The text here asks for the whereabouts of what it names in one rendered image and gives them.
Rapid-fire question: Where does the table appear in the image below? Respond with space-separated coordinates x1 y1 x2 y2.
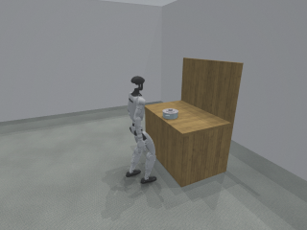
144 57 244 188

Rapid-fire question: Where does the robot left thigh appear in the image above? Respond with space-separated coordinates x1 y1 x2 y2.
130 127 143 155

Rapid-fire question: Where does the lid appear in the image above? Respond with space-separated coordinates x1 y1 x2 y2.
162 108 178 115

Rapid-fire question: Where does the right robot hand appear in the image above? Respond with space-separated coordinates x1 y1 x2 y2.
137 139 146 154

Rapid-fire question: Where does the right robot forearm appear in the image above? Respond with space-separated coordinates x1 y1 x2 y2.
134 117 143 141

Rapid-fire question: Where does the pot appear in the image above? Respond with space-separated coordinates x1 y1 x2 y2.
162 112 178 120

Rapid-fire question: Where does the left robot shin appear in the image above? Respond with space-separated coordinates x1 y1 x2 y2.
130 150 143 173

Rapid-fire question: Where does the robot right upper arm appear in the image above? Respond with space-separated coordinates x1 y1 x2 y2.
133 97 146 121

